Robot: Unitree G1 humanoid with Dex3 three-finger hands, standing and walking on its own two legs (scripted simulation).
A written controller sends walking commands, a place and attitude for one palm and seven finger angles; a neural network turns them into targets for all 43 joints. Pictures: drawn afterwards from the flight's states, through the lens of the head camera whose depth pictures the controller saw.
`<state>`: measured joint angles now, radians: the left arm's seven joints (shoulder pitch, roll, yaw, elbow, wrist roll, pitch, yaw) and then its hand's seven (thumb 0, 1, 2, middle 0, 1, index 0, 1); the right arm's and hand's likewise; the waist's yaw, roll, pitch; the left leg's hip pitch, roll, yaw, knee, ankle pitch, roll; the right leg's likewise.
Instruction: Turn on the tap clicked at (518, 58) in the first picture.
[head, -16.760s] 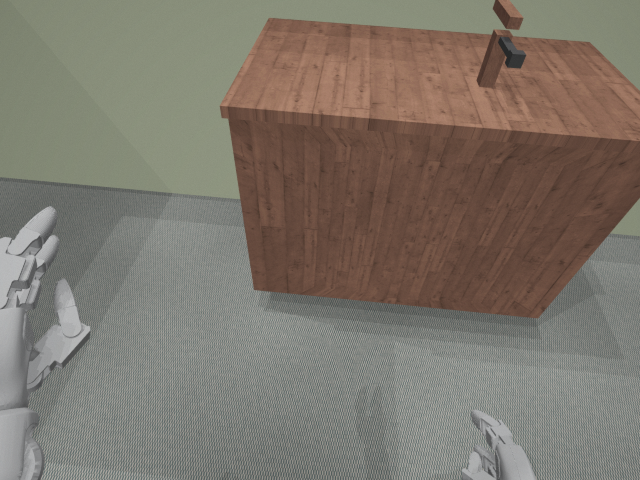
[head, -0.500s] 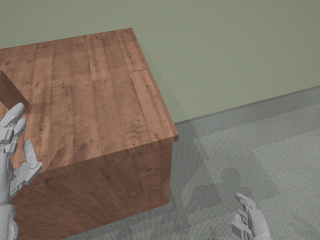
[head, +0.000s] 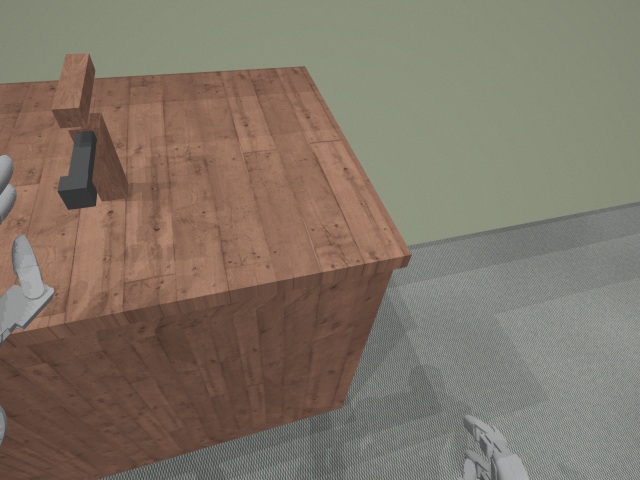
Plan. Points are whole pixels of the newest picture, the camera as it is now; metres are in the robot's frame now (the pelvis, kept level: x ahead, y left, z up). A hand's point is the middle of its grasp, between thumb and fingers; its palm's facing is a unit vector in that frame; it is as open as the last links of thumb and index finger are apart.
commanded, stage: come to a stop and stand still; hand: left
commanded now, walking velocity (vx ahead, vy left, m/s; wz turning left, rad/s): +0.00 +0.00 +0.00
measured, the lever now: (78, 191) +0.35 +0.32 +0.16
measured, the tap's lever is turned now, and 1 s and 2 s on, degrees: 0 0 0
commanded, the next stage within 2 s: look again from close up in 1.36 s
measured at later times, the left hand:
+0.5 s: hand (68, 310) +0.20 +0.25 +0.17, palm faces +0.48 -0.81 -0.34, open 7.4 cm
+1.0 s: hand (139, 250) +0.28 +0.22 +0.17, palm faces +0.42 -0.82 -0.38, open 7.4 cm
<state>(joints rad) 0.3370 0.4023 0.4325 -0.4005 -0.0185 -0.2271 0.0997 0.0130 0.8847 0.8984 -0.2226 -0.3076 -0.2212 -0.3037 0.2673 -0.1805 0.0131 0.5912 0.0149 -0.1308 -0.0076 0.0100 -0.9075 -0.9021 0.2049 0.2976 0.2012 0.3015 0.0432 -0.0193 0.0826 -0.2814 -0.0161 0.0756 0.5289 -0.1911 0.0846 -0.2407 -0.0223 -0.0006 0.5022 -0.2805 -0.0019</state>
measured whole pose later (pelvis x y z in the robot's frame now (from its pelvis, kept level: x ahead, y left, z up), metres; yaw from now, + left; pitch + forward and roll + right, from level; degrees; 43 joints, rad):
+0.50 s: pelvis +0.00 -0.01 +0.00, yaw +2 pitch -4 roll -2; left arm 0.34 0.32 0.35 -0.38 0.01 -0.22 0.10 0.01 0.89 0.90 -0.21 -0.31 -0.21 -0.30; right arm 0.24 -0.21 -0.01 0.61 0.01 -0.14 -0.01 0.01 -0.91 -0.90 0.21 0.30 0.20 0.30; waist 0.05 0.00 0.05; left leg -0.26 -0.01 0.08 0.48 -0.18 0.07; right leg -0.21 0.01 0.05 0.46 -0.25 0.00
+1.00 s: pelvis +0.07 -0.03 +0.01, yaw +2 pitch +0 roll -1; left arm 0.41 0.35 0.34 -0.42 -0.02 -0.19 0.11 0.01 0.89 0.90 -0.21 -0.31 -0.21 -0.30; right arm 0.22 -0.20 0.00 0.61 0.01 -0.12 -0.02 0.01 -0.91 -0.90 0.21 0.30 0.20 0.30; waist 0.01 -0.01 0.01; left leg -0.22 0.00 0.08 0.46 -0.24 0.03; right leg -0.17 0.03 0.06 0.43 -0.26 0.00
